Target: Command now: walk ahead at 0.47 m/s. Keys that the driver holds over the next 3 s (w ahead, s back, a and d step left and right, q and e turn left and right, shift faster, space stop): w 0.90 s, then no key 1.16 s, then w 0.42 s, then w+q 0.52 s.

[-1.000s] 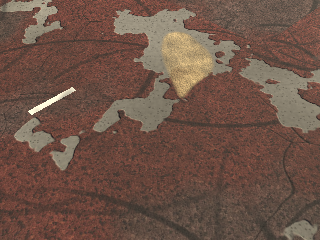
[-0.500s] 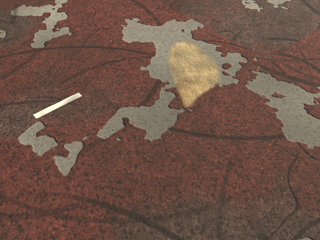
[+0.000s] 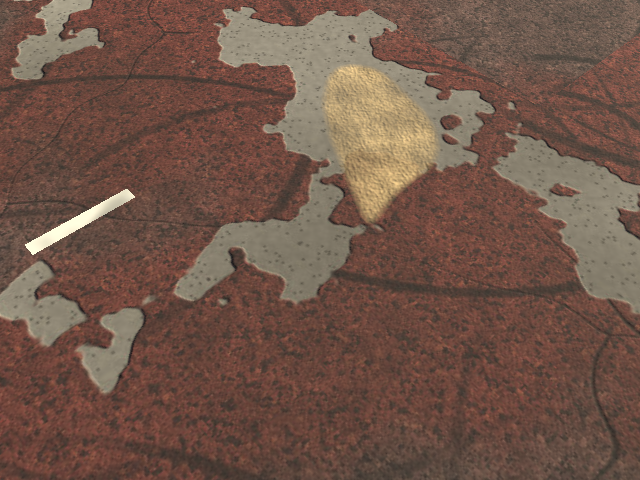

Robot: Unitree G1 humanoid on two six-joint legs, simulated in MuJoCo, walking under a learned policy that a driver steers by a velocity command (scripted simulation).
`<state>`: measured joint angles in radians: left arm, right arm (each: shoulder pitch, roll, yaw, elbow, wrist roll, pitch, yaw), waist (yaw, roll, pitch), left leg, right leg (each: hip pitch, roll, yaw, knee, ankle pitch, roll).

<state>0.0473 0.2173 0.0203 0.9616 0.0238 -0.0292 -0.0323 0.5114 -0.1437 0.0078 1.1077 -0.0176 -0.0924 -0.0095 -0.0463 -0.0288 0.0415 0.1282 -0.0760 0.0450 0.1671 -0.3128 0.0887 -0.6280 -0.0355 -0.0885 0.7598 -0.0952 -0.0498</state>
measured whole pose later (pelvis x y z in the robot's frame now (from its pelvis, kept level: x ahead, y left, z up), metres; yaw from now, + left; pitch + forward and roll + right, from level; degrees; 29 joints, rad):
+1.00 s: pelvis +0.57 +0.03 +0.01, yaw +0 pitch +0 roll +1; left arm 0.12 0.21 0.04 0.94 0.03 -0.04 -0.02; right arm 0.43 -0.17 -0.03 1.07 -0.01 -0.09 0.00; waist -0.03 -0.04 0.05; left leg -0.03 -0.08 0.09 0.24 -0.21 0.10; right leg -0.62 -0.10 -0.02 0.82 -0.09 -0.03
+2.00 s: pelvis +0.71 +0.03 +0.01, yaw +0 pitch -1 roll +0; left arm 0.31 0.13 0.00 1.14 0.01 -0.01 0.03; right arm 0.35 -0.12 0.01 1.13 -0.01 -0.02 -0.04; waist 0.01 0.00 0.01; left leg -0.12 -0.02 0.02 0.40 -0.26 0.02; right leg -0.24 0.02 -0.06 0.39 -0.13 -0.04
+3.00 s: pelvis +1.09 +0.03 -0.01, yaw +14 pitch +0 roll +1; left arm 0.24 0.19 0.04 0.93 0.03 -0.10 0.00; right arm 0.25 -0.24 -0.08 0.98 -0.01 -0.04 0.01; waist -0.01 0.00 0.07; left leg -0.26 -0.16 0.07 0.45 -0.18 0.17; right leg -0.45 -0.06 0.01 1.25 -0.31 -0.03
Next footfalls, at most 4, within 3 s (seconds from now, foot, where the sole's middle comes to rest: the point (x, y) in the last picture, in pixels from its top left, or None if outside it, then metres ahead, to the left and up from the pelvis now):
0.12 right None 0.24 -0.07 -0.77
0.66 left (264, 440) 0.56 0.09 -0.77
1.16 right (333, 336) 0.80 -0.07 -0.77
1.50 left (247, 368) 0.72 0.13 -0.77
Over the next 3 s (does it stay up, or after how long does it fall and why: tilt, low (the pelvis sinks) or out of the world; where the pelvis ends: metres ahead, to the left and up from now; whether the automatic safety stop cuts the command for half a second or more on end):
stays up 1.09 0.03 -0.01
